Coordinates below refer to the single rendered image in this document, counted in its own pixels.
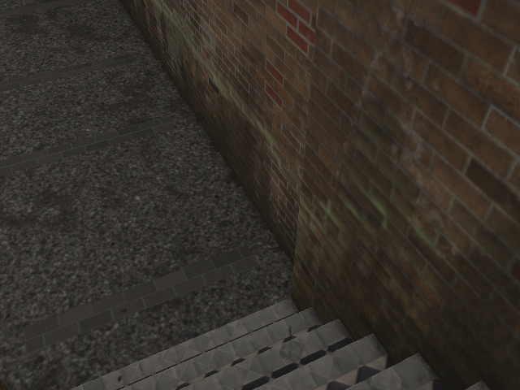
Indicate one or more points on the stairs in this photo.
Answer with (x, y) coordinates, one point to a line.
(277, 348)

